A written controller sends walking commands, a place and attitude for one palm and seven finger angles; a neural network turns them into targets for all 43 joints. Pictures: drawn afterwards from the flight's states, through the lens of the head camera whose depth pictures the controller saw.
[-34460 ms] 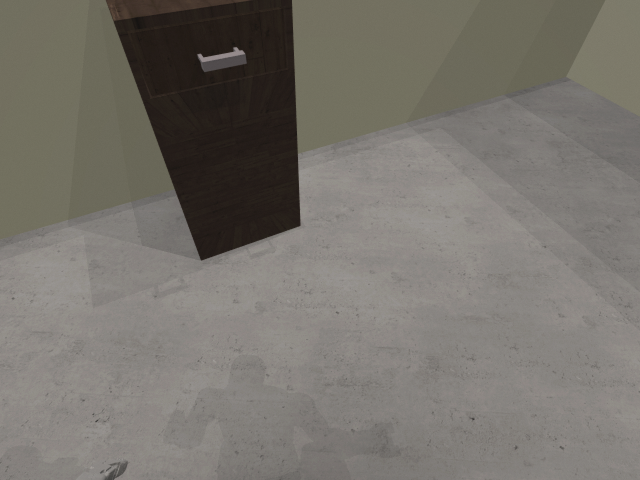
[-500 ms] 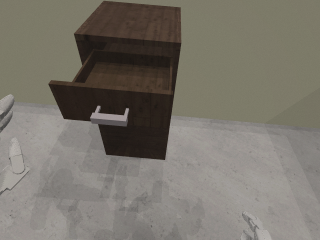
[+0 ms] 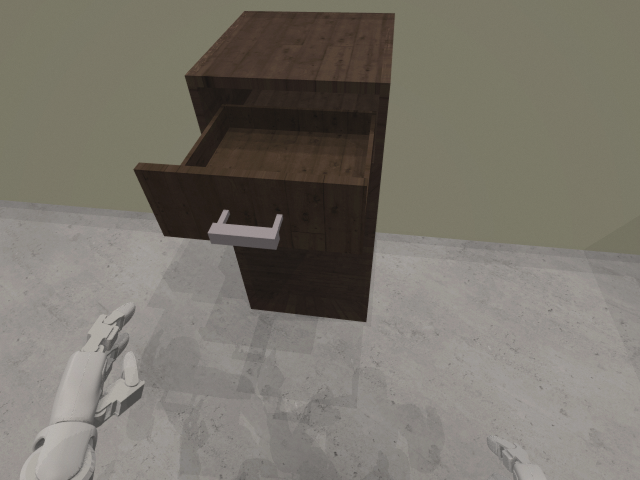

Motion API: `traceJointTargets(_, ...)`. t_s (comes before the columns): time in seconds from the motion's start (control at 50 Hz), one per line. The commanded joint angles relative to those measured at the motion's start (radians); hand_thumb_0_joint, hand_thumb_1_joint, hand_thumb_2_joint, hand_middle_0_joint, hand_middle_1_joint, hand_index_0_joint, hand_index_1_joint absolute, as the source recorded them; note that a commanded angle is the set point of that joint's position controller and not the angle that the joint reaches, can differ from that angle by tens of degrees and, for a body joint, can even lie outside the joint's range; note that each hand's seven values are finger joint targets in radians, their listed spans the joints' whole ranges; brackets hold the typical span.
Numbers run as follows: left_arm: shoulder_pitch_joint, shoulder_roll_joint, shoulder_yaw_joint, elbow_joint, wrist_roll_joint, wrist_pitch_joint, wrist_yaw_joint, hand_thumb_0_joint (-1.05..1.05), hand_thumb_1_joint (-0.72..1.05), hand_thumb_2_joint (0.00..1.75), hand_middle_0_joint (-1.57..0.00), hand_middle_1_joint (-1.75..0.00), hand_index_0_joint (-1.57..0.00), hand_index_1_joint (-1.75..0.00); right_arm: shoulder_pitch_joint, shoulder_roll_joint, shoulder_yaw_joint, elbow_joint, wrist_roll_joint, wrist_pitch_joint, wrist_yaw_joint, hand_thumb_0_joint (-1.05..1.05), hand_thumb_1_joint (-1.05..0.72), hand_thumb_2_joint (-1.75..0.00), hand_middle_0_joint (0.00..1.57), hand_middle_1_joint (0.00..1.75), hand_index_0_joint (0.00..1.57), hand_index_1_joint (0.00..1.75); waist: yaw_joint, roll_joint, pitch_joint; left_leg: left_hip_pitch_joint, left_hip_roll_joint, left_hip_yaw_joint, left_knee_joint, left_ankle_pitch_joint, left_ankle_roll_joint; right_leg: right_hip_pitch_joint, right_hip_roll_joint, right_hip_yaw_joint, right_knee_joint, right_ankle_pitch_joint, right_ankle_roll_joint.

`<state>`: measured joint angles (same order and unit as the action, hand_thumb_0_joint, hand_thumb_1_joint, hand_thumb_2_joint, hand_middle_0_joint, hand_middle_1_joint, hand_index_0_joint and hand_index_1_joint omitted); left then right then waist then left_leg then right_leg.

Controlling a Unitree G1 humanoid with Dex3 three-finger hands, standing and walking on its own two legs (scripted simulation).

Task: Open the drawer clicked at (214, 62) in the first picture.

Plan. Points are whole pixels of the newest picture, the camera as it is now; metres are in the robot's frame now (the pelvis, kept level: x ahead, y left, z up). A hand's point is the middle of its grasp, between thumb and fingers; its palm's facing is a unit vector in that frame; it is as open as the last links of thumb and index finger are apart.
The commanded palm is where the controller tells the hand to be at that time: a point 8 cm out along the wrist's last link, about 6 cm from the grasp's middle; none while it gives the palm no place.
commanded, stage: let the arm hang, fingers relaxed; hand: left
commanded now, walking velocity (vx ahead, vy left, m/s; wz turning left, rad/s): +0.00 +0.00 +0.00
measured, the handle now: (248, 226) +0.50 +0.15 +0.02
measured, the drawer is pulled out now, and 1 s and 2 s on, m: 0.30 0.30 0.30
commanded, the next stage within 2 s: look to check the result in 0.98 s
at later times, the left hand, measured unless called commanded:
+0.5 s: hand out of the picture -0.07 +0.19 -0.15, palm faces +0.00 -0.97 -0.23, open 7.3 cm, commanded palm none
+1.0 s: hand out of the picture +0.02 +0.18 -0.15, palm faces -0.01 -0.97 -0.22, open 7.3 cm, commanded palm none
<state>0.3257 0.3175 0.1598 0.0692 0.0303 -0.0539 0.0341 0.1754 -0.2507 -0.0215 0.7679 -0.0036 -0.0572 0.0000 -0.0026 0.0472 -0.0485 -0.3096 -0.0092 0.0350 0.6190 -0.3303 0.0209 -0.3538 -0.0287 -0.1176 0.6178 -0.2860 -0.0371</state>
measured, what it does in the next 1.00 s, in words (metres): stands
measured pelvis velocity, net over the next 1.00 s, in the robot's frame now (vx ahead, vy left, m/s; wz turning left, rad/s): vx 0.00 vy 0.00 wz -0.04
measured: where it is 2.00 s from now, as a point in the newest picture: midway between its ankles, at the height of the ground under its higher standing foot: outside the picture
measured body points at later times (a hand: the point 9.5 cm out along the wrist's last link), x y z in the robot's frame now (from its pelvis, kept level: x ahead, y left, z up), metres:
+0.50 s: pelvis -0.01 +0.01 +0.02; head +0.03 +0.00 +0.47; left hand -0.06 +0.24 -0.13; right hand -0.06 -0.20 -0.14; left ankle +0.00 +0.11 -0.73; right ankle +0.02 -0.10 -0.73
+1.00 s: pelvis +0.00 +0.00 +0.02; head +0.02 -0.02 +0.47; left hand +0.02 +0.23 -0.13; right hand -0.03 -0.22 -0.15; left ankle +0.00 +0.11 -0.73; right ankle +0.02 -0.10 -0.73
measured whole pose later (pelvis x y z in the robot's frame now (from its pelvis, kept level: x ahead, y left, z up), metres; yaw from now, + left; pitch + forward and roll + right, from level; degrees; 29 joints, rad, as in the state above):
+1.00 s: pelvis +0.00 +0.00 +0.02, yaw -3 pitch -2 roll +0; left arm 0.24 0.16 0.02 1.12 0.01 -0.01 0.03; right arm 0.29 -0.14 -0.01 1.13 -0.01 0.01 -0.04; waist -0.01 0.02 0.07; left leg -0.13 0.01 0.07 0.38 -0.22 0.01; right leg -0.20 0.01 -0.08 0.39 -0.17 -0.04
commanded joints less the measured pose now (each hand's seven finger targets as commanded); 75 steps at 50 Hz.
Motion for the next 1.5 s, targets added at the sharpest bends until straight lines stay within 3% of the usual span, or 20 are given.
traceJointTargets(0.0,0.000,0.039,-0.078,0.353,0.007,0.070,-0.018,0.00,0.90,0.90,-0.20,-0.30,-0.20,-0.30,0.069,-0.068,-0.019,-0.028,-0.017,0.042,-0.006,0.00,-0.90,-0.90,0.20,0.30,0.20,0.30,-0.019,-0.250,0.032,0.026,0.039,-0.055,-0.009,0.183,0.013,0.073,-0.159,0.177,-0.166,0.314,-0.055)
traceJointTargets(0.04,-0.051,0.025,-0.095,0.491,-0.003,0.075,-0.013,0.00,0.90,0.90,-0.20,-0.30,-0.20,-0.30,0.053,-0.051,-0.006,0.013,-0.023,0.056,-0.010,0.00,-0.90,-0.90,0.20,0.30,0.20,0.30,-0.013,-0.032,0.079,0.050,0.082,-0.095,-0.122,0.263,0.023,0.059,-0.102,0.156,-0.165,0.205,-0.026)
traceJointTargets(0.06,-0.059,0.023,-0.101,0.560,-0.007,0.076,-0.013,0.00,0.90,0.90,-0.20,-0.30,-0.20,-0.30,0.042,-0.050,0.003,0.037,-0.023,0.056,-0.013,0.00,-0.90,-0.90,0.20,0.30,0.20,0.30,-0.004,0.025,0.104,0.015,0.109,-0.127,-0.182,0.284,0.032,0.095,-0.069,0.144,-0.159,0.169,-0.008)
traceJointTargets(0.12,-0.026,0.023,-0.116,0.738,-0.016,0.066,-0.013,0.00,0.90,0.90,-0.20,-0.30,-0.20,-0.30,0.045,-0.054,0.012,0.103,-0.010,0.055,-0.025,0.00,-0.90,-0.90,0.20,0.30,0.20,0.30,0.018,0.060,0.078,0.034,0.119,-0.117,-0.242,0.242,0.025,0.190,-0.060,0.150,-0.218,0.159,-0.010)
traceJointTargets(0.18,0.006,-0.014,-0.112,0.849,-0.017,0.056,-0.011,0.00,0.90,0.90,-0.20,-0.30,-0.20,-0.30,0.098,-0.011,0.013,0.170,-0.012,0.059,-0.031,0.00,-0.90,-0.90,0.20,0.30,0.20,0.30,0.011,0.118,0.034,0.072,0.106,-0.090,-0.265,0.130,0.020,0.217,-0.068,0.154,-0.274,0.125,-0.020)
traceJointTargets(0.2,0.010,-0.015,-0.115,0.877,-0.018,0.054,-0.012,0.00,0.90,0.90,-0.20,-0.30,-0.20,-0.30,0.117,0.001,0.012,0.190,-0.010,0.060,-0.032,0.00,-0.90,-0.90,0.20,0.30,0.20,0.30,0.008,0.096,0.027,0.082,0.107,-0.085,-0.271,0.121,0.020,0.218,-0.071,0.153,-0.285,0.120,-0.022)
traceJointTargets(0.22,0.012,-0.018,-0.120,0.899,-0.018,0.051,-0.010,0.00,0.90,0.90,-0.20,-0.30,-0.20,-0.30,0.132,0.004,0.008,0.203,-0.007,0.062,-0.034,0.00,-0.90,-0.90,0.20,0.30,0.20,0.30,0.006,0.031,0.051,0.102,0.114,-0.091,-0.273,0.129,0.022,0.199,-0.068,0.145,-0.299,0.124,-0.023)
traceJointTargets(0.24,0.009,-0.026,-0.127,0.924,-0.019,0.052,-0.011,0.00,0.90,0.90,-0.20,-0.30,-0.20,-0.30,0.152,0.004,0.010,0.224,-0.006,0.064,-0.035,0.00,-0.90,-0.90,0.20,0.30,0.20,0.30,0.000,0.016,0.072,0.097,0.114,-0.087,-0.283,0.103,0.023,0.184,-0.071,0.143,-0.315,0.091,-0.021)
traceJointTargets(0.34,0.033,-0.038,-0.139,1.012,-0.021,0.052,-0.006,0.00,0.90,0.90,-0.20,-0.30,-0.20,-0.30,0.210,0.024,0.015,0.294,-0.002,0.067,-0.037,0.00,-0.90,-0.90,0.20,0.30,0.20,0.30,-0.003,-0.012,0.119,0.107,0.115,-0.084,-0.310,0.099,0.026,0.156,-0.071,0.133,-0.328,0.058,-0.020)
traceJointTargets(0.5,0.053,-0.055,-0.142,1.065,-0.023,0.053,0.003,0.00,0.90,0.90,-0.20,-0.30,-0.20,-0.30,0.245,0.044,0.015,0.341,-0.002,0.064,-0.041,0.00,-0.90,-0.90,0.20,0.30,0.20,0.30,0.001,-0.046,0.128,0.104,0.115,-0.084,-0.325,0.109,0.027,0.156,-0.070,0.131,-0.310,0.062,-0.019)
traceJointTargets(0.68,0.029,-0.072,-0.136,1.053,-0.019,0.049,0.009,0.00,0.90,0.90,-0.20,-0.30,-0.20,-0.30,0.235,0.064,0.008,0.349,-0.006,0.062,-0.040,0.00,-0.90,-0.90,0.20,0.30,0.20,0.30,0.000,-0.029,0.183,0.083,0.109,-0.074,-0.335,0.090,0.024,0.127,-0.065,0.140,-0.311,0.055,-0.014)
traceJointTargets(0.78,0.010,-0.066,-0.129,1.046,-0.018,0.045,0.008,0.00,0.90,0.90,-0.20,-0.30,-0.20,-0.30,0.226,0.064,0.004,0.347,-0.007,0.059,-0.040,0.00,-0.90,-0.90,0.20,0.30,0.20,0.30,0.000,-0.031,0.171,0.092,0.110,-0.070,-0.331,0.121,0.022,0.141,-0.067,0.143,-0.309,0.087,-0.016)
traceJointTargets(0.82,0.014,-0.058,-0.126,1.039,-0.018,0.039,0.007,0.00,0.90,0.90,-0.20,-0.30,-0.20,-0.30,0.217,0.052,-0.002,0.340,-0.006,0.056,-0.041,0.00,-0.90,-0.90,0.20,0.30,0.20,0.30,0.002,-0.042,0.138,0.126,0.115,-0.067,-0.323,0.147,0.024,0.152,-0.065,0.148,-0.311,0.110,-0.018)
traceJointTargets(0.92,-0.011,-0.036,-0.120,1.030,-0.019,0.035,0.006,0.00,0.90,0.90,-0.20,-0.30,-0.20,-0.30,0.198,0.034,-0.008,0.336,-0.006,0.055,-0.041,0.00,-0.90,-0.90,0.20,0.30,0.20,0.30,0.000,-0.044,0.133,0.142,0.115,-0.063,-0.318,0.170,0.021,0.162,-0.070,0.152,-0.319,0.137,-0.022)
traceJointTargets(0.94,-0.020,-0.034,-0.121,1.030,-0.019,0.035,0.005,0.00,0.90,0.90,-0.20,-0.30,-0.20,-0.30,0.195,0.024,-0.007,0.338,-0.006,0.054,-0.041,0.00,-0.90,-0.90,0.20,0.30,0.20,0.30,-0.004,-0.021,0.127,0.144,0.115,-0.061,-0.316,0.180,0.020,0.170,-0.075,0.156,-0.319,0.154,-0.022)
traceJointTargets(0.96,-0.028,-0.024,-0.117,1.028,-0.019,0.034,0.005,0.00,0.90,0.90,-0.20,-0.30,-0.20,-0.30,0.195,0.023,-0.008,0.340,-0.006,0.053,-0.041,0.00,-0.90,-0.90,0.20,0.30,0.20,0.30,-0.004,-0.040,0.119,0.143,0.117,-0.060,-0.316,0.184,0.018,0.181,-0.076,0.152,-0.318,0.163,-0.022)
traceJointTargets(1.22,-0.079,0.029,-0.110,1.027,-0.018,0.030,0.003,0.00,0.90,0.90,-0.20,-0.30,-0.20,-0.30,0.127,-0.037,-0.018,0.330,-0.007,0.060,-0.037,0.00,-0.90,-0.90,0.20,0.30,0.20,0.30,-0.005,-0.051,0.121,0.177,0.117,-0.055,-0.319,0.153,0.012,0.172,-0.080,0.179,-0.369,0.116,-0.018)
traceJointTargets(1.24,-0.090,0.032,-0.111,1.027,-0.018,0.031,0.003,0.00,0.90,0.90,-0.20,-0.30,-0.20,-0.30,0.123,-0.044,-0.019,0.332,-0.008,0.060,-0.036,0.00,-0.90,-0.90,0.20,0.30,0.20,0.30,-0.009,-0.031,0.126,0.172,0.115,-0.057,-0.319,0.153,0.012,0.172,-0.082,0.185,-0.373,0.112,-0.018)
traceJointTargets(1.36,-0.121,0.064,-0.105,1.021,-0.019,0.025,0.002,0.00,0.90,0.90,-0.20,-0.30,-0.20,-0.30,0.097,-0.077,-0.022,0.326,-0.007,0.057,-0.035,0.00,-0.90,-0.90,0.20,0.30,0.20,0.30,-0.012,-0.045,0.076,0.192,0.124,-0.059,-0.322,0.191,0.009,0.214,-0.085,0.183,-0.361,0.202,-0.014)
traceJointTargets(1.48,-0.151,0.087,-0.101,1.019,-0.019,0.025,0.000,0.00,0.90,0.90,-0.20,-0.30,-0.20,-0.30,0.063,-0.103,-0.025,0.325,-0.009,0.057,-0.033,0.00,-0.90,-0.90,0.20,0.30,0.20,0.30,-0.009,-0.040,0.086,0.189,0.124,-0.060,-0.331,0.194,0.006,0.224,-0.090,0.182,-0.368,0.218,-0.009)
